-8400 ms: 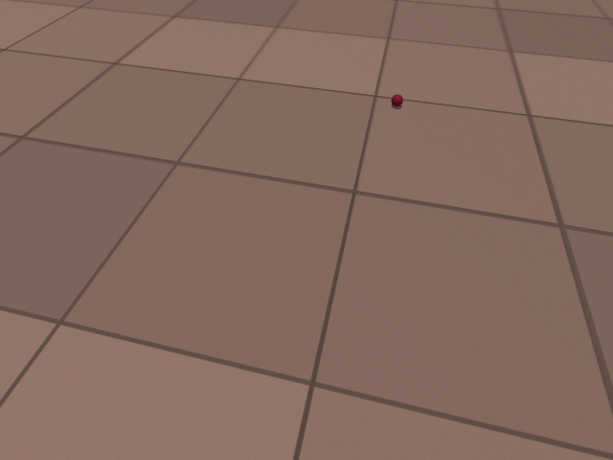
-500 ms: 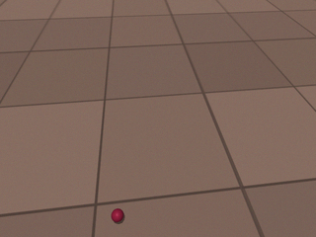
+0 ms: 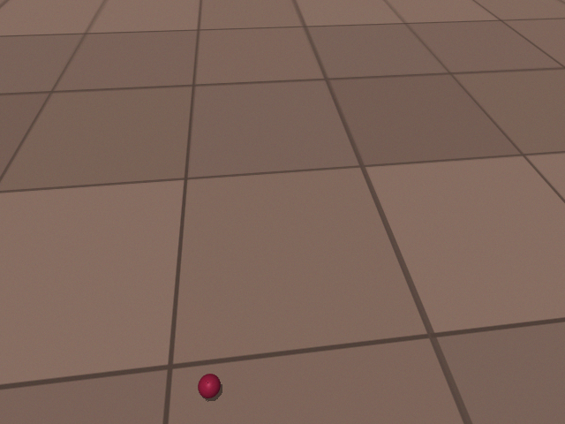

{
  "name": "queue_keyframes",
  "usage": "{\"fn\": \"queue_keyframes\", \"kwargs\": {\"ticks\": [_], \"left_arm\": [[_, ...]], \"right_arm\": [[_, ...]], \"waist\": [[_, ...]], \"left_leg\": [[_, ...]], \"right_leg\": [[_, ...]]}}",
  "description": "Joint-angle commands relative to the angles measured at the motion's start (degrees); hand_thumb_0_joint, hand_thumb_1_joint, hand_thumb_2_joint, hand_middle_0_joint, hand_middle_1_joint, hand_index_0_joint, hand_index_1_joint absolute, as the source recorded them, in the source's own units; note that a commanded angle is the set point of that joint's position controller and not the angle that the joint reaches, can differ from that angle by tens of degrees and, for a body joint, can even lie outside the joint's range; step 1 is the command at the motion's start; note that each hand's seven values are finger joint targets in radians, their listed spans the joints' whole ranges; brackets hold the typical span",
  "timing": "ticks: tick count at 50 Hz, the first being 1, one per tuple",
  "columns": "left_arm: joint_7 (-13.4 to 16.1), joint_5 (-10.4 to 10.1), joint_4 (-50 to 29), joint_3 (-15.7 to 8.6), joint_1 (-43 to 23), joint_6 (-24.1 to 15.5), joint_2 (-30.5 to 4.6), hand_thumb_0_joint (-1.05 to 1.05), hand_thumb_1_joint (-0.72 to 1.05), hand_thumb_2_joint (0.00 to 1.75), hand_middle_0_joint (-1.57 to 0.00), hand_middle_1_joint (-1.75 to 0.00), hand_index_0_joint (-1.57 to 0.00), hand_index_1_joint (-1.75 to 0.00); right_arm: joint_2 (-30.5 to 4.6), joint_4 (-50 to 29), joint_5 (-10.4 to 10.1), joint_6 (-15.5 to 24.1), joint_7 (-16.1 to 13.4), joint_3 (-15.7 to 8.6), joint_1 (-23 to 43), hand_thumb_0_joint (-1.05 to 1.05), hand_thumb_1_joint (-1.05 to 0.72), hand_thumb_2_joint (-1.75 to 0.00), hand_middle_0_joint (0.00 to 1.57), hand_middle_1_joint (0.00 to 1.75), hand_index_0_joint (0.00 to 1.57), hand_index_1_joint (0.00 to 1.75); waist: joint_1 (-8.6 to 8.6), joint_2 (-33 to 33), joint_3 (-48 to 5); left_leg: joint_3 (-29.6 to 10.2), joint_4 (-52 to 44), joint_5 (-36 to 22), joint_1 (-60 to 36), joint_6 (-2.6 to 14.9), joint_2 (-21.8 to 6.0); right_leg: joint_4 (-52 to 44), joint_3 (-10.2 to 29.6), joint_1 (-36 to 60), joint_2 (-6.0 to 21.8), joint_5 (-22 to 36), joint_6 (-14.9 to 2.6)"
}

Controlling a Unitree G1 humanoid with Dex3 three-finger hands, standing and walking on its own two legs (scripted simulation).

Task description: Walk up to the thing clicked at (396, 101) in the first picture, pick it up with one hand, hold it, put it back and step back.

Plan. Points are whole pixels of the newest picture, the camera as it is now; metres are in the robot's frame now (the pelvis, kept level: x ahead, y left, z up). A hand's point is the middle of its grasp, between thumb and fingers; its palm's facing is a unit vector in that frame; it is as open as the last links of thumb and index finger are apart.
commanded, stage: stand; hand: left
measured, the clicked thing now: (209, 385) +0.37 +0.23 -0.75
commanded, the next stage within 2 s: walk up in 0.80 s
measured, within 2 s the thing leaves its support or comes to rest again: neither
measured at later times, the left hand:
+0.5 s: hand out of the picture +0.07 +0.26 -0.16, palm faces -0.03 -0.94 -0.34, open 7.4 cm
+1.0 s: hand out of the picture +0.07 +0.26 -0.16, palm faces -0.01 -0.93 -0.36, open 7.4 cm
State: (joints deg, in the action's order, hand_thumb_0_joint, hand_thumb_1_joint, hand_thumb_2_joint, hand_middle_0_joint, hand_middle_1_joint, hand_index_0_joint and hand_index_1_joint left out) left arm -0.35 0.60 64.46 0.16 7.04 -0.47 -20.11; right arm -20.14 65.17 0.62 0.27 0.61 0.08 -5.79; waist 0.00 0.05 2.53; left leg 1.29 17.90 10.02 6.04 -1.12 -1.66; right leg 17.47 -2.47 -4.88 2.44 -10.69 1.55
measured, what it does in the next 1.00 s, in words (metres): stands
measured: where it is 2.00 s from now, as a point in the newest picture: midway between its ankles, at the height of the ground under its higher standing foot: outside the picture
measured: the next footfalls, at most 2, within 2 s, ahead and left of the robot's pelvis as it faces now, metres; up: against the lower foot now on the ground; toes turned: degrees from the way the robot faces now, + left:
none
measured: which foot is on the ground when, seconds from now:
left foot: down 0.00-1.00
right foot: down 0.00-1.00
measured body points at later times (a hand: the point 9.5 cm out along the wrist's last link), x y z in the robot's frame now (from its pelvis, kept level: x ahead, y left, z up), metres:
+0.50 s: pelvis +0.00 +0.00 +0.00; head +0.01 +0.00 +0.45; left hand +0.07 +0.30 -0.13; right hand +0.08 -0.30 -0.13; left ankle +0.00 +0.13 -0.75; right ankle -0.01 -0.13 -0.75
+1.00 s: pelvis -0.02 +0.00 +0.00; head +0.01 +0.00 +0.44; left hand +0.07 +0.31 -0.13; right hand +0.07 -0.31 -0.13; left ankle +0.00 +0.13 -0.75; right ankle -0.01 -0.13 -0.75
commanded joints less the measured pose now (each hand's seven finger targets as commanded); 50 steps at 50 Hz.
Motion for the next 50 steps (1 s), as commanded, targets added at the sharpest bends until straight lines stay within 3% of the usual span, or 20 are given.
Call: {"fn": "queue_keyframes", "kwargs": {"ticks": [1, 11, 20, 25, 29, 37, 39, 40, 43, 45, 50], "left_arm": [[0.8, 0.1, -3.6, -2.7, -2.4, -1.1, -12.6, 0.0, 0.9, 0.9, -0.2, -0.3, -0.2, -0.3], [0.9, 0.2, -3.5, -2.5, -1.6, -1.1, -12.2, 0.0, 0.9, 0.9, -0.2, -0.3, -0.2, -0.3], [0.8, 0.1, -3.7, -2.7, -1.5, -1.1, -12.5, 0.0, 0.9, 0.9, -0.2, -0.3, -0.2, -0.3], [0.8, 0.1, -3.4, -2.7, -1.5, -0.9, -12.3, 0.0, 0.9, 0.9, -0.2, -0.3, -0.2, -0.3], [0.8, 0.1, -3.6, -2.6, -1.4, -1.1, -12.4, 0.0, 0.9, 0.9, -0.2, -0.3, -0.2, -0.3], [0.8, 0.3, -3.5, -2.5, -1.5, -1.0, -12.3, 0.0, 0.9, 0.9, -0.2, -0.3, -0.2, -0.3], [0.8, 0.1, -3.5, -2.6, -1.4, -1.0, -12.5, 0.0, 0.9, 0.9, -0.2, -0.3, -0.2, -0.3], [0.9, -0.6, -4.1, -3.6, -2.9, -0.6, -13.5, 0.0, 0.9, 0.9, -0.2, -0.3, -0.2, -0.3], [1.2, -0.6, -5.0, -3.8, -1.8, -0.3, -13.4, 0.0, 0.9, 0.9, -0.2, -0.3, -0.2, -0.3], [1.2, -0.5, -5.7, -3.9, -2.0, 0.2, -12.8, 0.0, 0.9, 0.9, -0.2, -0.3, -0.2, -0.3], [1.1, -0.1, -6.8, -4.3, -2.2, 0.7, -13.3, 0.0, 0.9, 0.9, -0.2, -0.3, -0.2, -0.3]], "right_arm": [[-12.1, -3.6, 0.0, 1.3, -0.9, -2.4, 2.3, 0.0, -0.9, -0.9, 0.2, 0.3, 0.2, 0.3], [-12.5, -3.7, 0.0, 1.2, -1.0, -2.5, 2.4, 0.0, -0.9, -0.9, 0.2, 0.3, 0.2, 0.3], [-12.3, -4.2, -0.1, 1.3, -1.0, -2.5, 2.7, 0.0, -0.9, -0.9, 0.2, 0.3, 0.2, 0.3], [-12.3, -3.9, -0.1, 1.3, -1.0, -2.3, 2.1, 0.0, -0.9, -0.9, 0.2, 0.3, 0.2, 0.3], [-12.3, -4.0, -0.1, 1.4, -1.0, -2.4, 2.4, 0.0, -0.9, -0.9, 0.2, 0.3, 0.2, 0.3], [-12.4, -3.9, -0.1, 1.3, -1.0, -2.5, 2.1, 0.0, -0.9, -0.9, 0.2, 0.3, 0.2, 0.3], [-12.0, -3.9, -0.1, 1.3, -0.9, -2.4, 1.9, 0.0, -0.9, -0.9, 0.2, 0.3, 0.2, 0.3], [-13.9, -4.1, -0.8, 0.8, -0.8, -3.6, 1.5, 0.0, -0.9, -0.9, 0.2, 0.3, 0.2, 0.3], [-14.0, -5.2, -1.2, 0.2, -0.8, -4.2, 0.7, 0.0, -0.9, -0.9, 0.2, 0.3, 0.2, 0.3], [-14.1, -5.8, -1.1, -0.1, -0.9, -4.6, 0.9, 0.0, -0.9, -0.9, 0.2, 0.3, 0.2, 0.3], [-13.4, -7.3, -0.8, -1.0, -0.8, -5.1, 1.8, 0.0, -0.9, -0.9, 0.2, 0.3, 0.2, 0.3]], "waist": [[0.04, -0.4, -4.6], [-0.13, 0.2, -4.0], [-0.19, -0.2, -4.7], [-0.12, 0.4, -2.5], [-0.26, -0.1, -4.0], [-0.09, 0.2, -3.6], [-0.05, -0.5, -3.5], [0.2, 0.1, -0.7], [0.24, 0.5, -5.1], [0.33, 1.1, -6.7], [0.15, 0.0, -4.8]], "left_leg": [[-4.6, -2.2, -10.7, -1.4, 1.68, -6.5], [-4.5, -1.9, -9.2, -1.2, 1.97, -6.4], [-4.6, -1.7, -11.6, -2.4, 2.03, -6.8], [-4.8, -3.0, -7.0, -0.1, 1.86, -6.4], [-4.9, -2.4, -9.3, -1.5, 2.02, -6.7], [-4.7, -2.4, -8.3, -0.5, 2.0, -6.4], [-4.7, -2.4, -9.1, -1.1, 1.8, -6.4], [-4.9, -0.2, -16.1, 0.9, 2.18, -6.2], [-4.5, 2.1, -20.7, -1.0, 2.95, -6.6], [-4.6, 2.1, -19.2, -0.8, 3.44, -6.9], [-5.0, 3.2, -9.3, 2.7, 3.86, -5.8]], "right_leg": [[-2.1, 4.6, 0.1, 6.2, 9.7, -2.19], [-2.7, 4.6, 0.0, 6.2, 9.0, -2.07], [-1.8, 4.4, 0.2, 6.1, 10.2, -2.14], [-2.7, 4.5, -0.4, 5.9, 6.3, -2.03], [-2.4, 4.6, -0.3, 6.0, 7.6, -2.02], [-2.4, 4.6, 0.1, 6.1, 7.7, -1.99], [-2.3, 4.6, -0.6, 6.0, 7.9, -2.02], [0.4, 4.3, -1.8, 5.6, 15.1, -2.17], [3.4, 2.9, -0.4, 5.2, 17.4, -2.54], [4.5, 2.5, -0.2, 4.9, 14.9, -2.73], [5.1, 3.7, -3.2, 5.2, 9.1, -3.7]]}}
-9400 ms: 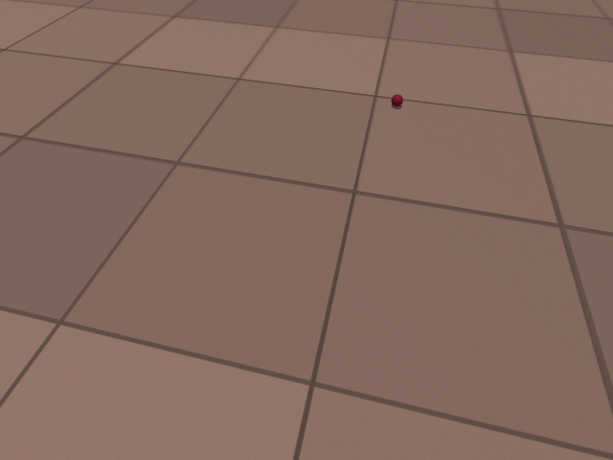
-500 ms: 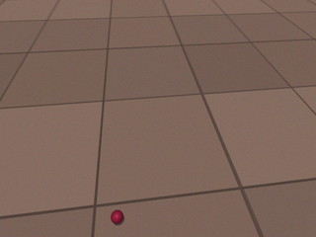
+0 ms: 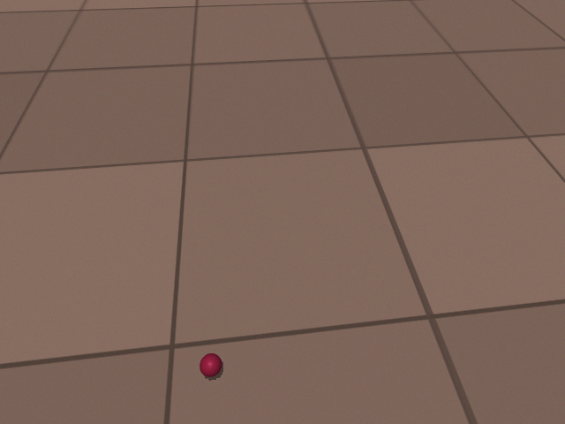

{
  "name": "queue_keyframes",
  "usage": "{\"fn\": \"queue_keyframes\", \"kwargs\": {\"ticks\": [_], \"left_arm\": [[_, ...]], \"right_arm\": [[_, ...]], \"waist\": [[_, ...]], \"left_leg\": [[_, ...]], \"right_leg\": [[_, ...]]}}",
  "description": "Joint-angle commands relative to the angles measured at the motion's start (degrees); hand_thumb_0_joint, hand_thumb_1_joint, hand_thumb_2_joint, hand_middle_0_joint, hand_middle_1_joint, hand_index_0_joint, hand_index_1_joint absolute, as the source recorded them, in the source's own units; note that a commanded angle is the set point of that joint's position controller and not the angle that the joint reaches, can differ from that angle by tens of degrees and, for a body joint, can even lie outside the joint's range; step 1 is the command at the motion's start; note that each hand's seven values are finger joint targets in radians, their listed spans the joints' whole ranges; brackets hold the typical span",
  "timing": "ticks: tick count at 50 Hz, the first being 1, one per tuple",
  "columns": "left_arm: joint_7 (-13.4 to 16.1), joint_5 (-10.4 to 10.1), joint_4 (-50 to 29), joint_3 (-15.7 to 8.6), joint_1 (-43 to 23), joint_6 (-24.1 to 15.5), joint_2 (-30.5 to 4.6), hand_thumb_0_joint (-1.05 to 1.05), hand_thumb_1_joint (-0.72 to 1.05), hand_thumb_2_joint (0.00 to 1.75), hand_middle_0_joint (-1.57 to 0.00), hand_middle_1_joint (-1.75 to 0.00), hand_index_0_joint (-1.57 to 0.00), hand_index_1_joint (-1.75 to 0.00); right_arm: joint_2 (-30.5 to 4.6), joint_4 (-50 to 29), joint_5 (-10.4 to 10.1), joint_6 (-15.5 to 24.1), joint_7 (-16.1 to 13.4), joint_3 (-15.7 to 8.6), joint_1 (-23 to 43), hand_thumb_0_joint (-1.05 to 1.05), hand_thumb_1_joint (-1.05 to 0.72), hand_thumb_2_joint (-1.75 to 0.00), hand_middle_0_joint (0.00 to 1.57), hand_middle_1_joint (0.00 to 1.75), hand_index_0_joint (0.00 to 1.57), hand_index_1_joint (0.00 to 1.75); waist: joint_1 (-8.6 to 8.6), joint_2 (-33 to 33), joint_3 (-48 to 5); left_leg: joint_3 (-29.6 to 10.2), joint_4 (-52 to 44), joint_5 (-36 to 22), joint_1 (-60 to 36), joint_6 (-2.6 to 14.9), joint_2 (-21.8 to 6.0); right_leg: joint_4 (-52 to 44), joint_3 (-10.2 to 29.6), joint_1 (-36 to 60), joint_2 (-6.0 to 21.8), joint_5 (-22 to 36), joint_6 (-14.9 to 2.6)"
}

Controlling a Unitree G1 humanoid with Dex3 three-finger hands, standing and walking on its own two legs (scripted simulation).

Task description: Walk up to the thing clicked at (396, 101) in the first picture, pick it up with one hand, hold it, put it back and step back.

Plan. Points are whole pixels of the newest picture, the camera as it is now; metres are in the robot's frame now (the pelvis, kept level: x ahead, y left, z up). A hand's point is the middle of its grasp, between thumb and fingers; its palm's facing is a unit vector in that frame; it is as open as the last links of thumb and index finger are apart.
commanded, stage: walk up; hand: left
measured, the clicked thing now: (210, 365) +0.39 +0.23 -0.74
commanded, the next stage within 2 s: none
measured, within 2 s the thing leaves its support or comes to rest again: neither
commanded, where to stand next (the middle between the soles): +0.00 -0.01 m, yaw -1 degrees
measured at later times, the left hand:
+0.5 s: hand out of the picture +0.04 +0.25 -0.16, palm faces -0.03 -0.94 -0.34, open 7.4 cm
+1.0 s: hand out of the picture +0.08 +0.26 -0.16, palm faces -0.03 -0.93 -0.36, open 7.4 cm
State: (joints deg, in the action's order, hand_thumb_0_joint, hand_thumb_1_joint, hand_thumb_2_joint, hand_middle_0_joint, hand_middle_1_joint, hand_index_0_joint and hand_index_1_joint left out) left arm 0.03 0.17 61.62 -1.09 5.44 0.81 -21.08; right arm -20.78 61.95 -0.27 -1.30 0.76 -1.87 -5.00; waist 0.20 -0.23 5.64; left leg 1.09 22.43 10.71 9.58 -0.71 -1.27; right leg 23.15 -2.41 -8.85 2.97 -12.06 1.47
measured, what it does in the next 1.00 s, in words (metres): stands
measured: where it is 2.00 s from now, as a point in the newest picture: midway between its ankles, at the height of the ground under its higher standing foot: outside the picture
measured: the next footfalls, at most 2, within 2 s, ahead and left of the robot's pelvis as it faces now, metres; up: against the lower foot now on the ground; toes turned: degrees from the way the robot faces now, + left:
none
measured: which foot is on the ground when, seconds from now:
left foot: down 0.00-1.00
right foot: down 0.00-1.00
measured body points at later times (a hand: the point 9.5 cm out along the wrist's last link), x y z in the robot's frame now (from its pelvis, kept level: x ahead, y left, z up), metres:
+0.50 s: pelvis -0.03 -0.01 -0.01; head +0.01 -0.01 +0.44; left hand +0.04 +0.30 -0.14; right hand +0.04 -0.32 -0.14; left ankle +0.02 +0.13 -0.74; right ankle +0.00 -0.13 -0.74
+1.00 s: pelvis -0.02 +0.00 -0.01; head +0.01 +0.00 +0.44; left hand +0.08 +0.31 -0.14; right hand +0.07 -0.32 -0.14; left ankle +0.02 +0.13 -0.74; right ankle +0.00 -0.13 -0.74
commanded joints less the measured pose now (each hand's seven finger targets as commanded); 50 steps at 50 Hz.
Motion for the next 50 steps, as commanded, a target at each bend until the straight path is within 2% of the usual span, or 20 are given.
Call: {"fn": "queue_keyframes", "kwargs": {"ticks": [1, 7, 9, 12, 14, 16, 18, 22, 26, 30, 32, 34, 36, 38, 40, 42, 43, 45, 47, 50], "left_arm": [[0.6, 0.4, -4.1, -3.2, -0.5, -0.5, -12.4, 0.0, 0.9, 0.9, -0.2, -0.3, -0.2, -0.3], [0.3, 0.9, -5.2, -4.0, -1.5, -0.4, -13.7, 0.0, 0.9, 0.9, -0.2, -0.3, -0.2, -0.3], [0.1, 1.0, -5.8, -4.1, -1.9, -0.3, -13.6, 0.0, 0.9, 0.9, -0.2, -0.3, -0.2, -0.3], [-0.2, 1.0, -6.0, -4.0, -1.3, -0.1, -12.4, 0.0, 0.9, 0.9, -0.2, -0.3, -0.2, -0.3], [-0.3, 0.7, -5.6, -3.8, 0.6, 0.0, -10.9, 0.0, 0.9, 0.9, -0.2, -0.3, -0.2, -0.3], [-0.4, 0.7, -5.2, -3.8, 2.1, -0.1, -11.1, 0.0, 0.9, 0.9, -0.2, -0.3, -0.2, -0.3], [-0.4, 0.7, -5.0, -3.8, 3.3, -0.2, -11.0, 0.0, 0.9, 0.9, -0.2, -0.3, -0.2, -0.3], [-0.4, 1.1, -6.6, -4.5, 0.3, -0.9, -14.0, 0.0, 0.9, 0.9, -0.2, -0.3, -0.2, -0.3], [0.0, 1.1, -7.5, -4.6, -1.9, -0.9, -14.2, 0.0, 0.9, 0.9, -0.2, -0.3, -0.2, -0.3], [-0.1, 0.8, -7.9, -4.4, -0.6, -0.6, -13.0, 0.0, 0.9, 0.9, -0.2, -0.3, -0.2, -0.3], [-0.1, 0.4, -7.4, -4.0, 0.8, -0.3, -11.5, 0.0, 0.9, 0.9, -0.2, -0.3, -0.2, -0.3], [-0.1, 0.2, -6.9, -3.6, 2.3, 0.0, -10.8, 0.0, 0.9, 0.9, -0.2, -0.3, -0.2, -0.3], [-0.2, 0.2, -6.2, -3.5, 4.0, -0.1, -10.7, 0.0, 0.9, 0.9, -0.2, -0.3, -0.2, -0.3], [-0.3, 0.5, -6.4, -3.5, 3.4, -0.4, -11.6, 0.0, 0.9, 0.9, -0.2, -0.3, -0.2, -0.3], [-0.3, 0.7, -7.3, -3.9, 1.4, -0.8, -13.8, 0.0, 0.9, 0.9, -0.2, -0.3, -0.2, -0.3], [-0.1, 0.7, -8.0, -4.3, -0.6, -1.1, -15.4, 0.0, 0.9, 0.9, -0.2, -0.3, -0.2, -0.3], [0.0, 0.8, -8.6, -4.3, -1.7, -1.1, -15.5, 0.0, 0.9, 0.9, -0.2, -0.3, -0.2, -0.3], [0.1, 0.9, -9.0, -4.3, -3.1, -0.9, -15.2, 0.0, 0.9, 0.9, -0.2, -0.3, -0.2, -0.3], [0.0, 0.6, -9.0, -4.2, -2.1, -0.6, -13.8, 0.0, 0.9, 0.9, -0.2, -0.3, -0.2, -0.3], [-0.2, 0.3, -8.3, -3.5, 0.2, 0.0, -11.5, 0.0, 0.9, 0.9, -0.2, -0.3, -0.2, -0.3]], "right_arm": [[-13.0, -4.4, 0.1, 0.4, -0.8, -3.2, 1.3, 0.0, -0.9, -0.9, 0.2, 0.3, 0.2, 0.3], [-12.5, -5.0, 0.6, 0.2, -0.1, -3.5, 0.5, 0.0, -0.9, -0.9, 0.2, 0.3, 0.2, 0.3], [-12.6, -5.0, 0.9, 0.3, 0.0, -3.6, -0.3, 0.0, -0.9, -0.9, 0.2, 0.3, 0.2, 0.3], [-13.6, -5.2, 1.0, 0.7, 0.1, -3.8, -0.2, 0.0, -0.9, -0.9, 0.2, 0.3, 0.2, 0.3], [-13.9, -5.7, 0.9, 0.9, 0.1, -3.6, 0.6, 0.0, -0.9, -0.9, 0.2, 0.3, 0.2, 0.3], [-14.3, -6.6, 1.1, 0.9, 0.0, -3.7, 1.7, 0.0, -0.9, -0.9, 0.2, 0.3, 0.2, 0.3], [-13.6, -6.8, 1.0, 0.8, 0.0, -3.4, 1.9, 0.0, -0.9, -0.9, 0.2, 0.3, 0.2, 0.3], [-12.2, -6.7, 0.7, 0.5, 0.0, -3.0, -1.0, 0.0, -0.9, -0.9, 0.2, 0.3, 0.2, 0.3], [-11.1, -5.8, 0.5, 0.7, 0.2, -3.0, -4.0, 0.0, -0.9, -0.9, 0.2, 0.3, 0.2, 0.3], [-13.4, -6.5, 0.6, 1.1, 0.0, -3.3, -3.5, 0.0, -0.9, -0.9, 0.2, 0.3, 0.2, 0.3], [-14.5, -7.0, 0.5, 1.5, -0.2, -3.3, -2.0, 0.0, -0.9, -0.9, 0.2, 0.3, 0.2, 0.3], [-15.2, -7.6, 0.7, 1.6, -0.4, -3.2, -0.2, 0.0, -0.9, -0.9, 0.2, 0.3, 0.2, 0.3], [-14.7, -8.2, 0.7, 1.4, -0.5, -3.1, 0.7, 0.0, -0.9, -0.9, 0.2, 0.3, 0.2, 0.3], [-13.9, -8.5, 0.5, 1.0, -0.5, -3.0, 0.8, 0.0, -0.9, -0.9, 0.2, 0.3, 0.2, 0.3], [-13.1, -8.4, 0.2, 0.7, -0.5, -2.9, 0.0, 0.0, -0.9, -0.9, 0.2, 0.3, 0.2, 0.3], [-11.9, -7.9, 0.1, 0.6, -0.3, -2.6, -1.6, 0.0, -0.9, -0.9, 0.2, 0.3, 0.2, 0.3], [-12.0, -7.7, 0.2, 0.6, -0.2, -2.7, -2.6, 0.0, -0.9, -0.9, 0.2, 0.3, 0.2, 0.3], [-12.3, -7.5, 0.2, 0.8, -0.1, -3.0, -3.9, 0.0, -0.9, -0.9, 0.2, 0.3, 0.2, 0.3], [-13.1, -7.8, 0.2, 1.1, 0.1, -3.0, -2.8, 0.0, -0.9, -0.9, 0.2, 0.3, 0.2, 0.3], [-15.5, -8.6, 0.6, 1.6, -0.2, -3.2, -0.4, 0.0, -0.9, -0.9, 0.2, 0.3, 0.2, 0.3]], "waist": [[-0.11, 0.2, -7.1], [0.11, -2.9, -5.9], [0.21, -3.3, -5.4], [0.06, 0.3, -4.9], [-0.91, 3.6, -5.8], [-1.28, 4.7, -5.4], [-1.65, 5.1, -5.2], [0.3, -2.1, -4.6], [1.13, -6.3, -6.0], [0.29, -2.5, -6.9], [-0.5, 3.1, -7.3], [-1.19, 5.8, -7.3], [-1.94, 6.9, -7.7], [-1.38, 4.8, -6.8], [-0.4, 0.3, -6.3], [0.33, -4.3, -6.6], [0.88, -5.6, -7.0], [1.24, -6.5, -7.2], [0.28, -3.8, -7.5], [-0.9, 4.1, -7.9]], "left_leg": [[-4.8, -1.1, -7.3, 0.0, 3.38, -5.8], [-4.7, 1.0, 2.7, 0.8, 2.73, -3.9], [-5.0, 0.6, 4.4, 1.5, 2.87, -3.9], [-8.0, -3.5, 6.2, 3.7, 4.21, -6.3], [-10.5, -6.2, 6.4, 5.8, 6.19, -9.0], [-10.3, -6.2, 7.3, 7.5, 6.69, -9.3], [-9.2, -5.2, 8.4, 8.0, 5.63, -8.4], [-4.8, 1.6, 9.9, 4.4, 2.34, -3.1], [-2.6, 6.0, 5.6, -0.3, 1.74, -2.2], [-6.6, 2.2, -1.8, 1.4, 3.14, -5.3], [-10.3, -2.2, -3.4, 4.4, 5.55, -8.5], [-11.9, -3.8, -4.2, 6.6, 7.4, -10.8], [-10.8, -2.2, -3.8, 6.9, 6.98, -10.4], [-8.2, 0.0, 1.7, 7.8, 4.85, -7.4], [-4.8, 4.7, 4.6, 5.4, 2.49, -3.3], [-2.4, 9.5, 3.8, 2.1, 1.52, -0.9], [-1.9, 9.8, 3.2, 1.0, 1.62, -1.2], [-2.7, 8.8, 0.1, -0.3, 2.08, -2.2], [-5.9, 5.1, -4.8, 0.9, 3.1, -5.0], [-12.5, -2.1, -4.6, 6.3, 7.67, -11.0]], "right_leg": [[-1.3, 4.3, -0.1, 5.0, 8.8, -3.92], [-4.1, 7.8, -4.6, 6.9, -0.3, -5.83], [-4.2, 8.2, -5.7, 6.7, -3.5, -5.79], [-1.0, 6.0, -5.3, 3.8, -7.4, -4.54], [2.6, 3.9, -2.3, 1.6, -8.0, -3.89], [4.0, 3.2, -1.4, 0.8, -7.0, -3.77], [1.8, 4.3, -1.0, 2.1, -5.9, -4.1], [-5.6, 11.3, -6.0, 7.4, -5.6, -6.22], [-6.0, 11.1, -9.0, 9.5, -4.4, -7.53], [-0.5, 7.2, -6.8, 5.0, -2.7, -5.3], [5.8, 4.1, -3.7, 1.3, -2.1, -3.86], [8.7, 2.5, -1.5, -0.5, -2.1, -3.57], [7.8, 2.9, -0.3, 0.2, -0.7, -4.08], [3.7, 5.6, -1.0, 2.8, 1.6, -4.95], [-0.8, 10.2, -4.3, 6.7, 3.8, -6.98], [-3.1, 13.0, -7.6, 10.2, 4.6, -9.27], [-2.9, 12.6, -8.2, 10.6, 4.9, -9.45], [-1.3, 10.7, -9.5, 9.5, 3.7, -8.34], [1.3, 7.4, -7.8, 5.6, 0.8, -5.94], [10.3, 3.0, -3.1, -0.4, -3.5, -3.71]]}}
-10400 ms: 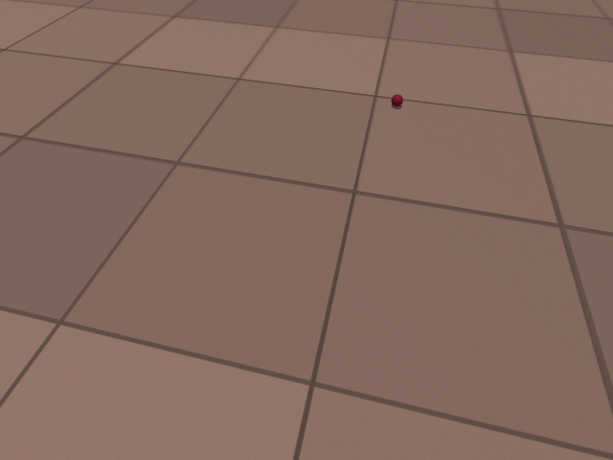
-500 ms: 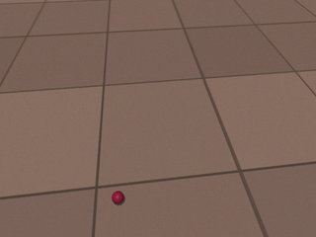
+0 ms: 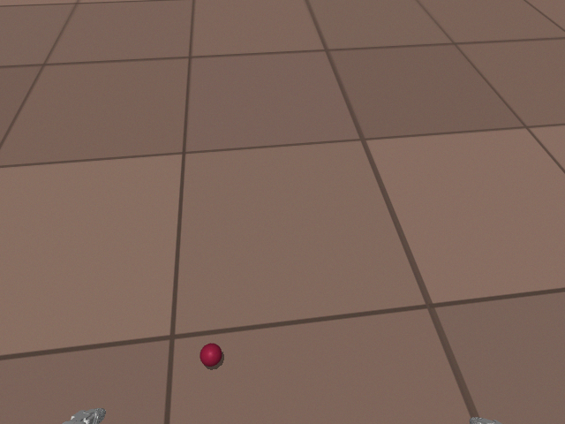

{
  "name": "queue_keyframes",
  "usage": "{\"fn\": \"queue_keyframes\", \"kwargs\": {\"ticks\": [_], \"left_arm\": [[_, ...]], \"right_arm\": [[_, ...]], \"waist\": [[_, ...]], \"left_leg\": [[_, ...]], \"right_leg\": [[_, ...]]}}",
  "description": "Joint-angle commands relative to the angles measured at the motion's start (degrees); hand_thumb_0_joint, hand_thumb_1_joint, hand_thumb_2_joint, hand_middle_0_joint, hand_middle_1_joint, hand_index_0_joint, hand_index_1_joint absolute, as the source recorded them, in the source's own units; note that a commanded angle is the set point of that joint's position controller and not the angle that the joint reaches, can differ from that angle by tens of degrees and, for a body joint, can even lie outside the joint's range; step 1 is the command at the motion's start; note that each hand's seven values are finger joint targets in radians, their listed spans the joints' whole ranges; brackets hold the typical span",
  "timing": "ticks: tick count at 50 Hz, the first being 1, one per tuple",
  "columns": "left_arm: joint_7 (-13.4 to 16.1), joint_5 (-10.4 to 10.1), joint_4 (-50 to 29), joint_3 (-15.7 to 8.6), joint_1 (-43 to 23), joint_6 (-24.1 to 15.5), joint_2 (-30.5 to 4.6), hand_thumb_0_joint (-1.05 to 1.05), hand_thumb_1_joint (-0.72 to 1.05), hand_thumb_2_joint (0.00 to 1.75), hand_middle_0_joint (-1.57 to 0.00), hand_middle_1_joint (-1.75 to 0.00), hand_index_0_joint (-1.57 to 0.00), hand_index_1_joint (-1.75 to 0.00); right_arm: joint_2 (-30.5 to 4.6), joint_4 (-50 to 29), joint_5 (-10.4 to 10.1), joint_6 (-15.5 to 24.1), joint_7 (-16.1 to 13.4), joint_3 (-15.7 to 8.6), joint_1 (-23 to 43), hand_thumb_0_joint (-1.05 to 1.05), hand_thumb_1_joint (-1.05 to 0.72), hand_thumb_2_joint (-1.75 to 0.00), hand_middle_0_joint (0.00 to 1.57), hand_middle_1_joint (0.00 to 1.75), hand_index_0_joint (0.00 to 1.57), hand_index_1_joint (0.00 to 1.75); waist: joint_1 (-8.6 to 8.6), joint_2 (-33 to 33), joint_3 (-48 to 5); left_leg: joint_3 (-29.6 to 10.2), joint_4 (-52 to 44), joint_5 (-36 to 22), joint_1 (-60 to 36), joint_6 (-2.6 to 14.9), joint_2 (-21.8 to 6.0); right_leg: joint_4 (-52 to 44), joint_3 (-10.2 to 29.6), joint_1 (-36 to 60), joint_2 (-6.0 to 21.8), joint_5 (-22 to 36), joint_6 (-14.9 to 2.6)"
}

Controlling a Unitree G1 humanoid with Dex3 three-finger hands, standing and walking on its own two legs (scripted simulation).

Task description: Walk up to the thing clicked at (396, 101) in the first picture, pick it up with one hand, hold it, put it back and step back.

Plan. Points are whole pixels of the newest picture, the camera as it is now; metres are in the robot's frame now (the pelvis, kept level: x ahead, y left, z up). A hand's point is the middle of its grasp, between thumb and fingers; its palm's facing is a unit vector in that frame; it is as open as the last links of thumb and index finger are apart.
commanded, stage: walk up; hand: left
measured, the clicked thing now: (210, 354) +0.40 +0.23 -0.73
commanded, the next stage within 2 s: stand in 1.30 s
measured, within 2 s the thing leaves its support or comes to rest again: neither
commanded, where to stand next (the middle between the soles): +0.02 -0.01 m, yaw -1 degrees
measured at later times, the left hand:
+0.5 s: hand out of the picture +0.09 +0.26 -0.16, palm faces -0.01 -0.93 -0.38, open 7.4 cm
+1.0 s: hand out of the picture +0.10 +0.25 -0.14, palm faces -0.03 -0.95 -0.32, open 7.4 cm
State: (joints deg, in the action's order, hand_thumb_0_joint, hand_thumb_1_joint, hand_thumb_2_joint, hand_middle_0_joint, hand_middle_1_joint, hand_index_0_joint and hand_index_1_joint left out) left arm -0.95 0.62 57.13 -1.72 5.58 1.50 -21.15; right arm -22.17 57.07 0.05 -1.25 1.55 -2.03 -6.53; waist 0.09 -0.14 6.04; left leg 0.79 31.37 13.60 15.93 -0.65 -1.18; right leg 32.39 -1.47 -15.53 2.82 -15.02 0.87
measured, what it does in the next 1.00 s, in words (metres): stands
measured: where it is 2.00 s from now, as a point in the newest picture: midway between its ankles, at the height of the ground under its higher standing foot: outside the picture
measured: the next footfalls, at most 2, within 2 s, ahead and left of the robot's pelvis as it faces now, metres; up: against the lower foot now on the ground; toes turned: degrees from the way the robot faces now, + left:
none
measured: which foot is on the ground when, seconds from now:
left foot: down 0.00-1.00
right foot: down 0.00-1.00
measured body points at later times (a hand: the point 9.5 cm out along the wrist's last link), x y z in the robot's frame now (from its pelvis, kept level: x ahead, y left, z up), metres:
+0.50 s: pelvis -0.01 -0.01 -0.01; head +0.03 -0.01 +0.44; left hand +0.09 +0.31 -0.13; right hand +0.09 -0.32 -0.13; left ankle +0.04 +0.13 -0.73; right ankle +0.00 -0.12 -0.73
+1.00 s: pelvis +0.00 +0.00 +0.01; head +0.02 +0.01 +0.46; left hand +0.10 +0.30 -0.12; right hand +0.09 -0.30 -0.11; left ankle +0.04 +0.13 -0.73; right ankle +0.00 -0.12 -0.73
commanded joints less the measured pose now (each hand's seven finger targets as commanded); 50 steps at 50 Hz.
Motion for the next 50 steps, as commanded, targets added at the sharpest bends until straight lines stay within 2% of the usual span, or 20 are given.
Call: {"fn": "queue_keyframes", "kwargs": {"ticks": [1, 4, 8, 10, 12, 13, 15, 17, 19, 21, 23, 24, 25, 26, 28, 30, 32, 35, 42, 50], "left_arm": [[0.7, -0.3, -3.2, -2.9, 1.4, -0.6, -11.3, 0.0, 0.9, 0.9, -0.2, -0.3, -0.2, -0.3], [0.6, -0.1, -2.6, -3.0, 2.9, -0.9, -11.7, 0.0, 0.9, 0.9, -0.2, -0.3, -0.2, -0.3], [0.5, 0.2, -4.1, -3.7, -0.5, -1.7, -15.6, 0.0, 0.9, 0.9, -0.2, -0.3, -0.2, -0.3], [0.9, 0.5, -5.0, -3.9, -2.8, -1.8, -16.5, 0.0, 0.9, 0.9, -0.2, -0.3, -0.2, -0.3], [1.0, 0.7, -6.0, -3.9, -4.8, -1.7, -16.1, 0.0, 0.9, 0.9, -0.2, -0.3, -0.2, -0.3], [1.0, 0.6, -6.3, -3.8, -4.6, -1.5, -15.5, 0.0, 0.9, 0.9, -0.2, -0.3, -0.2, -0.3], [1.0, 0.1, -6.1, -3.5, -2.8, -1.2, -14.0, 0.0, 0.9, 0.9, -0.2, -0.3, -0.2, -0.3], [1.0, -0.2, -5.0, -3.1, 0.0, -0.4, -11.8, 0.0, 0.9, 0.9, -0.2, -0.3, -0.2, -0.3], [0.9, -0.4, -4.0, -3.4, 3.4, -0.1, -11.2, 0.0, 0.9, 0.9, -0.2, -0.3, -0.2, -0.3], [0.7, -0.5, -3.4, -3.5, 5.9, -0.4, -10.8, 0.0, 0.9, 0.9, -0.2, -0.3, -0.2, -0.3], [0.8, 0.0, -3.3, -3.6, 6.3, -1.1, -11.5, 0.0, 0.9, 0.9, -0.2, -0.3, -0.2, -0.3], [1.0, 0.6, -3.7, -3.8, 4.9, -1.7, -13.2, 0.0, 0.9, 0.9, -0.2, -0.3, -0.2, -0.3], [0.9, 0.7, -4.9, -4.1, 0.6, -2.2, -15.8, 0.0, 0.9, 0.9, -0.2, -0.3, -0.2, -0.3], [0.8, 0.7, -6.0, -4.1, -2.4, -2.4, -16.8, 0.0, 0.9, 0.9, -0.2, -0.3, -0.2, -0.3], [0.9, 0.6, -6.5, -3.3, -4.1, -2.3, -15.2, 0.0, 0.9, 0.9, -0.2, -0.3, -0.2, -0.3], [1.0, 0.2, -5.9, -2.9, -3.3, -2.3, -13.3, 0.0, 0.9, 0.9, -0.2, -0.3, -0.2, -0.3], [0.8, -0.1, -5.5, -2.8, -1.2, -1.9, -12.7, 0.0, 0.9, 0.9, -0.2, -0.3, -0.2, -0.3], [0.7, 0.0, -4.2, -2.5, -1.5, -1.8, -11.9, 0.0, 0.9, 0.9, -0.2, -0.3, -0.2, -0.3], [0.6, -0.6, -1.8, -2.0, -1.2, -2.1, -11.4, 0.0, 0.9, 0.9, -0.2, -0.3, -0.2, -0.3], [0.7, -0.6, 0.3, -1.7, -2.0, -2.1, -10.9, 0.0, 0.9, 0.9, -0.2, -0.3, -0.2, -0.3]], "right_arm": [[-14.8, -4.3, 0.4, 1.6, -1.0, -3.2, 2.2, 0.0, -0.9, -0.9, 0.2, 0.3, 0.2, 0.3], [-14.2, -5.3, 0.4, 1.1, -1.2, -3.2, 3.5, 0.0, -0.9, -0.9, 0.2, 0.3, 0.2, 0.3], [-11.1, -5.0, -0.1, 0.6, -1.0, -2.6, 1.6, 0.0, -0.9, -0.9, 0.2, 0.3, 0.2, 0.3], [-10.8, -4.5, -0.2, 0.4, -0.8, -2.8, -0.5, 0.0, -0.9, -0.9, 0.2, 0.3, 0.2, 0.3], [-10.6, -3.9, -0.1, 0.5, -0.8, -3.1, -3.3, 0.0, -0.9, -0.9, 0.2, 0.3, 0.2, 0.3], [-11.0, -3.8, -0.1, 0.7, -0.8, -3.1, -4.3, 0.0, -0.9, -0.9, 0.2, 0.3, 0.2, 0.3], [-13.2, -4.5, 0.2, 1.3, -0.9, -3.4, -2.8, 0.0, -0.9, -0.9, 0.2, 0.3, 0.2, 0.3], [-15.5, -5.2, 0.5, 1.6, -1.1, -3.7, -0.1, 0.0, -0.9, -0.9, 0.2, 0.3, 0.2, 0.3], [-15.9, -6.6, 0.9, 1.7, -1.4, -3.7, 2.7, 0.0, -0.9, -0.9, 0.2, 0.3, 0.2, 0.3], [-15.1, -7.7, 1.0, 1.6, -1.7, -3.4, 4.5, 0.0, -0.9, -0.9, 0.2, 0.3, 0.2, 0.3], [-13.1, -7.4, 0.5, 1.3, -1.7, -3.0, 3.5, 0.0, -0.9, -0.9, 0.2, 0.3, 0.2, 0.3], [-10.9, -7.5, 0.0, 1.1, -1.7, -2.5, 2.5, 0.0, -0.9, -0.9, 0.2, 0.3, 0.2, 0.3], [-9.9, -7.0, -0.2, 0.8, -1.7, -2.3, 1.6, 0.0, -0.9, -0.9, 0.2, 0.3, 0.2, 0.3], [-10.3, -6.1, -0.1, 0.6, -1.7, -2.6, -0.3, 0.0, -0.9, -0.9, 0.2, 0.3, 0.2, 0.3], [-10.3, -5.0, -0.1, 0.9, -1.4, -2.9, -1.2, 0.0, -0.9, -0.9, 0.2, 0.3, 0.2, 0.3], [-10.3, -4.5, -0.3, 1.8, -1.4, -2.6, -1.3, 0.0, -0.9, -0.9, 0.2, 0.3, 0.2, 0.3], [-12.0, -5.0, 0.3, 2.3, -1.3, -2.4, 0.4, 0.0, -0.9, -0.9, 0.2, 0.3, 0.2, 0.3], [-10.8, -3.8, 0.1, 2.3, -1.3, -1.8, 2.0, 0.0, -0.9, -0.9, 0.2, 0.3, 0.2, 0.3], [-10.9, -1.4, 0.0, 3.0, -1.5, -1.0, 2.8, 0.0, -0.9, -0.9, 0.2, 0.3, 0.2, 0.3], [-10.5, 0.5, -0.1, 3.0, -1.6, -0.8, 3.9, 0.0, -0.9, -0.9, 0.2, 0.3, 0.2, 0.3]], "waist": [[-1.38, 6.3, -7.9], [-1.77, 6.7, -7.6], [0.06, -2.3, -6.6], [0.78, -7.0, -6.7], [1.77, -8.9, -7.4], [2.05, -8.3, -8.2], [0.78, -2.8, -9.3], [-0.46, 5.4, -8.6], [-1.85, 9.5, -8.0], [-3.0, 10.6, -7.8], [-2.89, 6.8, -8.7], [-1.86, 1.5, -8.6], [0.22, -3.1, -7.0], [1.3, -5.9, -6.7], [1.84, -6.2, -5.4], [1.54, -5.8, -8.1], [-0.06, -4.6, -10.0], [-0.37, -2.1, -7.5], [-0.73, 1.0, -9.0], [-0.45, 1.3, -8.5]], "left_leg": [[-13.0, -11.4, -7.7, 1.3, 8.67, -12.3], [-10.1, -9.0, -3.6, 4.3, 7.14, -10.0], [-3.0, 0.6, 4.0, -1.7, 1.87, -1.4], [-0.8, 5.2, 5.3, -4.1, 1.6, 0.6], [-1.4, 5.1, 5.7, -5.2, 1.83, 0.4], [-2.1, 3.0, 1.8, -6.0, 2.17, -0.5], [-8.6, -4.3, -9.5, -4.2, 4.13, -5.8], [-17.3, -10.3, -8.1, 1.2, 10.12, -13.1], [-18.5, -11.1, -6.9, 4.4, 13.1, -15.6], [-14.0, -7.5, -10.3, 4.9, 11.4, -13.5], [-9.6, -0.9, -10.2, 2.8, 6.35, -8.7], [-7.0, 3.8, -6.4, 2.5, 3.72, -4.8], [-3.7, 5.6, 3.0, 1.9, 1.84, 0.1], [-1.9, 8.2, 9.7, -2.6, 1.42, 0.8], [-2.5, 5.4, 7.2, -5.1, 1.85, 0.6], [-5.3, -1.7, -7.2, -7.4, 2.57, -2.4], [-9.0, -4.2, -8.9, -7.2, 4.03, -5.6], [-7.8, -6.4, -3.8, -5.1, 3.28, -5.1], [-7.9, -10.5, -8.1, -5.7, 2.92, -6.3], [-6.8, -12.9, -8.5, -7.2, 2.14, -6.5]], "right_leg": [[2.9, 1.4, 4.6, -1.2, -1.6, -3.02], [-0.4, 3.1, 6.7, 0.5, 1.2, -3.98], [-10.4, 12.5, -1.0, 9.2, 5.3, -8.27], [-12.0, 13.7, -3.9, 11.5, 5.5, -9.82], [-11.1, 12.5, -4.2, 11.6, 5.5, -9.71], [-8.9, 11.1, -4.1, 10.6, 6.6, -8.56], [-2.3, 5.6, -1.3, 4.2, 4.7, -4.72], [7.6, 1.4, 1.6, -2.6, -5.2, -2.55], [12.6, 2.3, 3.0, -3.6, -14.2, -3.03], [8.8, 2.2, 4.0, -2.8, -10.7, -3.65], [-3.1, 5.7, 5.9, 0.6, 4.1, -4.64], [-8.0, 12.9, 4.8, 5.2, 7.0, -6.82], [-10.6, 18.5, 1.2, 10.1, 6.6, -9.86], [-11.4, 20.2, -4.1, 13.2, 5.2, -12.2], [-10.6, 16.2, -6.4, 10.9, 6.9, -10.36], [-7.1, 10.8, -2.5, 6.4, 11.2, -6.04], [-7.5, 9.3, -0.5, 3.6, 4.1, -3.95], [-9.9, 9.8, 1.2, 4.1, 0.2, -4.36], [-10.8, 7.8, 6.5, 3.1, 7.5, -3.71], [-13.6, 7.2, 7.8, 3.4, 9.8, -3.13]]}}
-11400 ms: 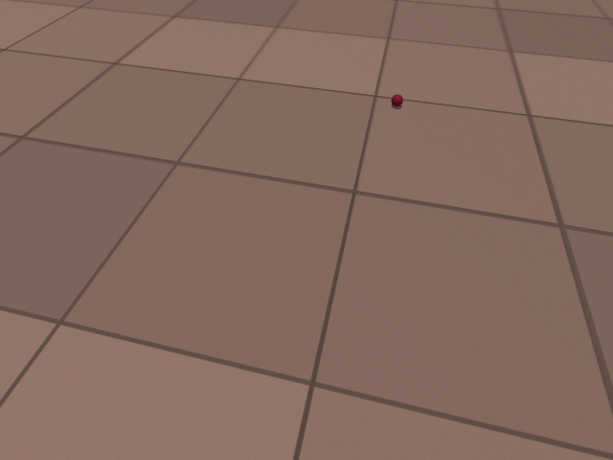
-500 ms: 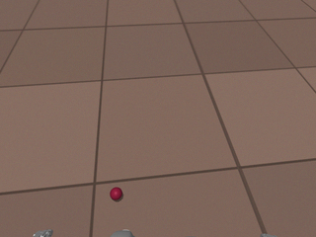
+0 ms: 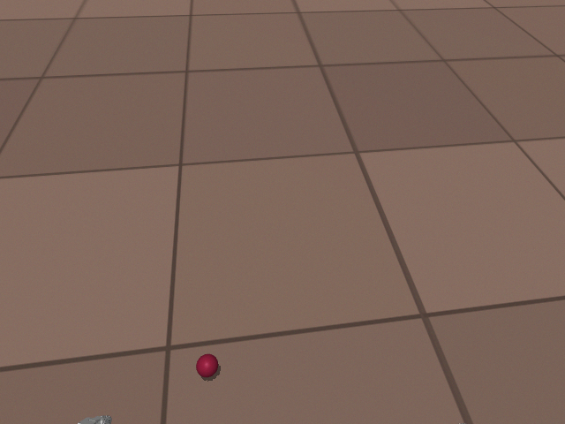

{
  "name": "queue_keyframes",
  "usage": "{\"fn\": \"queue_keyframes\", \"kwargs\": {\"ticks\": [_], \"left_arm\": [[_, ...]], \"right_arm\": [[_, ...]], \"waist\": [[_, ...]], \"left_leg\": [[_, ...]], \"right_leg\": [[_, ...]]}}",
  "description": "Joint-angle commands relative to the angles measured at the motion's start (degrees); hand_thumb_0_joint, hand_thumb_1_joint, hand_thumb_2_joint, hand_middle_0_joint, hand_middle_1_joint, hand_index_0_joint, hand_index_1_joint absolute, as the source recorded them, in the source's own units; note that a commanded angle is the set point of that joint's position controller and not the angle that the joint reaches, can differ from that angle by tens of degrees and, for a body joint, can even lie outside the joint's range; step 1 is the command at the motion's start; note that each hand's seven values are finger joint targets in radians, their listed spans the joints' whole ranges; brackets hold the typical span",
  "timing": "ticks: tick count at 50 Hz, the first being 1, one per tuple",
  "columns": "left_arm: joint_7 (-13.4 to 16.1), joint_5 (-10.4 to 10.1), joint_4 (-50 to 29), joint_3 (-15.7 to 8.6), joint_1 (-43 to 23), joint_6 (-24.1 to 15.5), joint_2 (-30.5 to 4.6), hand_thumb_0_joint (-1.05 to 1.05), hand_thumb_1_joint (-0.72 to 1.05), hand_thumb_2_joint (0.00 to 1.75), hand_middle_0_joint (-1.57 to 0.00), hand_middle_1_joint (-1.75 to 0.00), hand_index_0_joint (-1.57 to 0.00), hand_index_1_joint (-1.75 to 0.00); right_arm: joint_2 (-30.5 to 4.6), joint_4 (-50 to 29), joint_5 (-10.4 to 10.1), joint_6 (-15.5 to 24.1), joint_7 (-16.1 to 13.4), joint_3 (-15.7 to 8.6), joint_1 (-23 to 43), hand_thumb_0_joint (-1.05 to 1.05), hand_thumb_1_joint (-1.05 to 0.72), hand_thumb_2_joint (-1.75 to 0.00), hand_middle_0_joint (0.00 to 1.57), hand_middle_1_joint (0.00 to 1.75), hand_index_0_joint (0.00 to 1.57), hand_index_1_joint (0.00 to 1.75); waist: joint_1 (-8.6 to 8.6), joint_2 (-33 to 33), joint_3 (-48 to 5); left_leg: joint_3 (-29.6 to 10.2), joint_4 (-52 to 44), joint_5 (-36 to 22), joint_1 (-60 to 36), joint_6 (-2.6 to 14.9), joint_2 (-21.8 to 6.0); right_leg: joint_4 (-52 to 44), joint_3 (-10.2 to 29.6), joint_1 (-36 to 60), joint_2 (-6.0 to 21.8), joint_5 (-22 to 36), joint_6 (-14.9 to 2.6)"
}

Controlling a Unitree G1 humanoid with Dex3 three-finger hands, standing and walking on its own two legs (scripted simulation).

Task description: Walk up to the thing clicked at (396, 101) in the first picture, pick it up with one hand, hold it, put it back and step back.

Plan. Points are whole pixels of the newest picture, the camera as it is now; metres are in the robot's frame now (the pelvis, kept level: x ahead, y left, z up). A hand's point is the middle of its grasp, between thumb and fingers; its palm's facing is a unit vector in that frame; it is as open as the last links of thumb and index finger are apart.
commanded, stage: walk up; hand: left
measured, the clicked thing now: (207, 365) +0.40 +0.24 -0.74
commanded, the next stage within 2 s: stand in 0.30 s
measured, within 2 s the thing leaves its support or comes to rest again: neither
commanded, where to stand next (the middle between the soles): +0.02 -0.01 m, yaw +0 degrees
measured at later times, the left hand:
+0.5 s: hand out of the picture +0.06 +0.26 -0.16, palm faces -0.03 -0.94 -0.33, open 7.4 cm
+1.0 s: hand out of the picture +0.10 +0.26 -0.15, palm faces -0.02 -0.94 -0.34, open 7.4 cm
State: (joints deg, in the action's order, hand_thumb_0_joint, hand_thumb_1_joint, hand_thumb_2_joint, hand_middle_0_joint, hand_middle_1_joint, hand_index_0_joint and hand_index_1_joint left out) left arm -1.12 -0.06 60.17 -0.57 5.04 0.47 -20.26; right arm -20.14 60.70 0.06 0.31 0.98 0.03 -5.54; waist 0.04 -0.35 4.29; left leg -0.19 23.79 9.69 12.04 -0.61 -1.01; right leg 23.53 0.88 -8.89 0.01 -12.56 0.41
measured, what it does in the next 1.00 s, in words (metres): stands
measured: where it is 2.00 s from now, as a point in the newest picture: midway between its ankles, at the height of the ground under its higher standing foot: outside the picture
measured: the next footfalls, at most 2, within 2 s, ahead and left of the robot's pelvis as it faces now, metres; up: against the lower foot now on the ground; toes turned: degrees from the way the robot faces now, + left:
none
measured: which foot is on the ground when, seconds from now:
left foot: down 0.00-1.00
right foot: down 0.00-1.00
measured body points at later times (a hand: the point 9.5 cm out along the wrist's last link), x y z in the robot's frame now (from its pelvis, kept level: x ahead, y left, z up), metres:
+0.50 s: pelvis +0.01 +0.01 +0.00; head +0.01 +0.01 +0.45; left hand +0.07 +0.31 -0.13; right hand +0.08 -0.29 -0.13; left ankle +0.04 +0.13 -0.74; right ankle +0.00 -0.13 -0.74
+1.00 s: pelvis +0.03 +0.01 +0.01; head +0.03 +0.01 +0.45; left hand +0.10 +0.31 -0.13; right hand +0.11 -0.29 -0.12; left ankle +0.04 +0.13 -0.74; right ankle +0.00 -0.13 -0.74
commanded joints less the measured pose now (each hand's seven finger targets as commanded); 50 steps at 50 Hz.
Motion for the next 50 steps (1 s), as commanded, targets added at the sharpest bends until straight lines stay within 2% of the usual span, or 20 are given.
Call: {"fn": "queue_keyframes", "kwargs": {"ticks": [1, 8, 14, 15, 18, 21, 27, 31, 33, 36, 41, 46, 48, 50], "left_arm": [[0.8, 0.1, -2.4, -2.7, -1.4, -1.1, -11.8, 0.0, 0.9, 0.9, -0.2, -0.3, -0.2, -0.3], [0.8, 0.2, -1.0, -2.5, -1.4, -1.2, -11.8, 0.0, 0.9, 0.9, -0.2, -0.3, -0.2, -0.3], [0.9, 0.3, 0.0, -2.5, -1.0, -1.2, -11.6, 0.0, 0.9, 0.9, -0.2, -0.3, -0.2, -0.3], [0.8, 0.9, 0.6, -2.1, -0.4, -1.7, -11.7, 0.0, 0.9, 0.9, -0.2, -0.3, -0.2, -0.3], [0.8, 1.1, 0.7, -2.1, -0.5, -2.3, -12.2, 0.0, 0.9, 0.9, -0.2, -0.3, -0.2, -0.3], [1.0, 1.0, 0.7, -2.0, -0.3, -2.6, -12.1, 0.0, 0.9, 0.9, -0.2, -0.3, -0.2, -0.3], [1.1, 0.8, 1.0, -1.9, 1.1, -2.7, -12.1, 0.0, 0.9, 0.9, -0.2, -0.3, -0.2, -0.3], [1.5, 0.8, 0.8, -1.9, 1.0, -2.8, -12.3, 0.0, 0.9, 0.9, -0.2, -0.3, -0.2, -0.3], [1.5, 0.6, 0.9, -1.8, 0.9, -2.8, -12.4, 0.0, 0.9, 0.9, -0.2, -0.3, -0.2, -0.3], [1.6, 0.6, 0.9, -1.8, 1.0, -2.7, -12.4, 0.0, 0.9, 0.9, -0.2, -0.3, -0.2, -0.3], [1.7, 0.7, 1.0, -1.8, 1.2, -2.5, -12.3, 0.0, 0.9, 0.9, -0.2, -0.3, -0.2, -0.3], [1.6, 0.7, 1.2, -1.9, 0.7, -2.1, -12.2, 0.0, 0.9, 0.9, -0.2, -0.3, -0.2, -0.3], [1.5, 0.7, 1.1, -1.9, 0.8, -2.1, -12.1, 0.0, 0.9, 0.9, -0.2, -0.3, -0.2, -0.3], [1.5, 0.7, 0.8, -2.0, 0.4, -2.2, -12.2, 0.0, 0.9, 0.9, -0.2, -0.3, -0.2, -0.3]], "right_arm": [[-12.6, -3.0, -0.1, 1.4, -1.0, -2.8, 3.1, 0.0, -0.9, -0.9, 0.2, 0.3, 0.2, 0.3], [-12.2, -2.3, -0.1, 1.4, -0.9, -2.8, 3.7, 0.0, -0.9, -0.9, 0.2, 0.3, 0.2, 0.3], [-12.4, -1.4, 0.0, 1.3, -0.9, -3.0, 4.0, 0.0, -0.9, -0.9, 0.2, 0.3, 0.2, 0.3], [-12.2, -0.6, 0.6, 1.3, -0.8, -2.8, 2.9, 0.0, -0.9, -0.9, 0.2, 0.3, 0.2, 0.3], [-12.3, -0.3, 0.7, 1.4, -0.7, -2.9, 3.3, 0.0, -0.9, -0.9, 0.2, 0.3, 0.2, 0.3], [-12.2, 0.1, 0.8, 1.7, -0.9, -2.9, 2.9, 0.0, -0.9, -0.9, 0.2, 0.3, 0.2, 0.3], [-12.3, 0.7, 0.6, 1.8, -0.9, -2.9, 2.2, 0.0, -0.9, -0.9, 0.2, 0.3, 0.2, 0.3], [-12.1, 0.6, 0.5, 1.8, -1.0, -2.8, 2.0, 0.0, -0.9, -0.9, 0.2, 0.3, 0.2, 0.3], [-12.3, 0.9, 0.4, 1.8, -1.1, -2.6, 1.7, 0.0, -0.9, -0.9, 0.2, 0.3, 0.2, 0.3], [-12.3, 0.7, 0.3, 1.7, -1.2, -2.6, 2.0, 0.0, -0.9, -0.9, 0.2, 0.3, 0.2, 0.3], [-12.4, 0.7, 0.3, 1.5, -1.3, -2.4, 2.2, 0.0, -0.9, -0.9, 0.2, 0.3, 0.2, 0.3], [-12.4, 0.5, 0.4, 1.5, -1.3, -2.3, 2.5, 0.0, -0.9, -0.9, 0.2, 0.3, 0.2, 0.3], [-12.5, 0.5, 0.4, 1.6, -1.3, -2.3, 2.4, 0.0, -0.9, -0.9, 0.2, 0.3, 0.2, 0.3], [-12.4, 0.3, 0.4, 1.8, -1.3, -2.4, 2.7, 0.0, -0.9, -0.9, 0.2, 0.3, 0.2, 0.3]], "waist": [[-0.43, 1.3, -6.7], [-0.31, 0.8, -6.4], [-0.02, 1.2, -5.5], [-0.05, 1.4, -7.4], [0.15, 1.4, -4.7], [0.18, 0.7, -4.8], [0.09, 0.5, -4.8], [0.25, -0.3, -6.7], [0.38, 0.4, -5.9], [0.27, 0.0, -7.0], [0.01, 0.3, -5.9], [-0.05, 1.2, -4.0], [-0.2, 1.2, -4.5], [-0.22, 0.8, -5.9]], "left_leg": [[-6.0, -5.5, -4.3, -3.2, 2.26, -6.7], [-5.6, -6.6, -3.2, -4.7, 2.13, -6.8], [-6.1, -8.0, 0.2, -3.8, 2.22, -6.8], [-6.6, -9.1, 5.7, -3.9, 1.85, -6.6], [-7.0, -9.4, 7.2, -3.3, 1.82, -6.6], [-6.8, -8.9, 2.9, -3.6, 1.94, -6.7], [-6.1, -8.0, -1.9, -5.4, 1.87, -6.3], [-5.7, -6.4, -8.1, -7.2, 2.12, -6.7], [-5.6, -6.9, -8.9, -6.5, 1.87, -6.4], [-5.5, -5.9, -12.4, -7.7, 1.94, -6.8], [-5.4, -6.4, -11.0, -6.8, 1.97, -6.6], [-5.9, -8.1, -6.3, -5.0, 1.7, -6.3], [-5.8, -8.1, -5.9, -5.3, 1.72, -6.4], [-5.7, -7.5, -9.7, -6.5, 1.72, -6.6]], "right_leg": [[-5.3, 5.0, 1.4, 6.2, 7.5, -2.43], [-6.5, 5.2, 0.7, 6.5, 7.0, -2.07], [-7.2, 5.0, -0.1, 6.1, 4.5, -1.92], [-8.6, 5.5, 1.4, 6.5, -1.8, -1.39], [-9.1, 5.6, -0.8, 6.4, -2.6, -1.39], [-8.6, 5.5, -0.2, 6.8, 1.1, -1.35], [-8.5, 5.3, -0.3, 6.9, 3.2, -1.43], [-8.0, 4.9, 1.8, 7.3, 8.6, -1.08], [-8.0, 4.8, 2.1, 7.2, 8.8, -0.97], [-7.5, 4.4, 3.3, 7.5, 12.1, -0.97], [-7.9, 4.1, 3.7, 7.4, 11.2, -0.74], [-8.4, 4.1, 2.9, 7.1, 6.2, -0.98], [-8.7, 4.2, 2.8, 7.2, 6.0, -1.1], [-8.2, 4.2, 3.5, 7.3, 8.6, -1.14]]}}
